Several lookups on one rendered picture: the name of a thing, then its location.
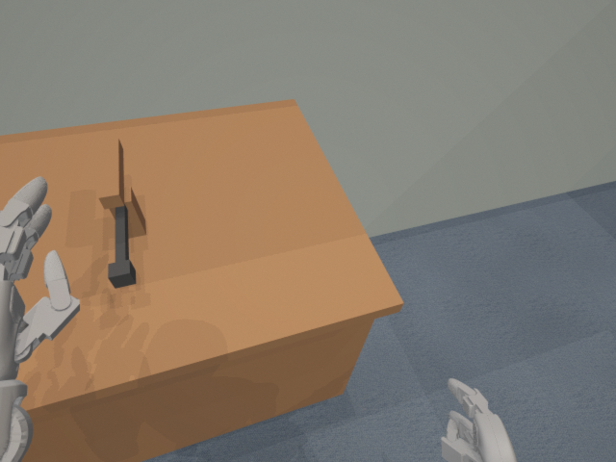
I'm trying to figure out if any tap lever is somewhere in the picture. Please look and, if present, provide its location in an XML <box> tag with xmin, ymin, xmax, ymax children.
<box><xmin>108</xmin><ymin>204</ymin><xmax>136</xmax><ymax>289</ymax></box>

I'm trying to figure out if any left robot forearm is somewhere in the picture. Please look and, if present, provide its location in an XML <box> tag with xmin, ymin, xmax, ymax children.
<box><xmin>0</xmin><ymin>379</ymin><xmax>33</xmax><ymax>462</ymax></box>

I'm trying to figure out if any robot left hand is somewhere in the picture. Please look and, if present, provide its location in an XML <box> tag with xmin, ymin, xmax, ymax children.
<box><xmin>0</xmin><ymin>176</ymin><xmax>80</xmax><ymax>381</ymax></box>

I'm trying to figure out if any robot right hand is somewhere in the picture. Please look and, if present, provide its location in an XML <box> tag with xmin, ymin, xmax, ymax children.
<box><xmin>441</xmin><ymin>378</ymin><xmax>517</xmax><ymax>462</ymax></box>

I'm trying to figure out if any counter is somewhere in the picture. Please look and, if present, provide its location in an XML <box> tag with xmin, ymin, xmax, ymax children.
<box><xmin>0</xmin><ymin>99</ymin><xmax>404</xmax><ymax>462</ymax></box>

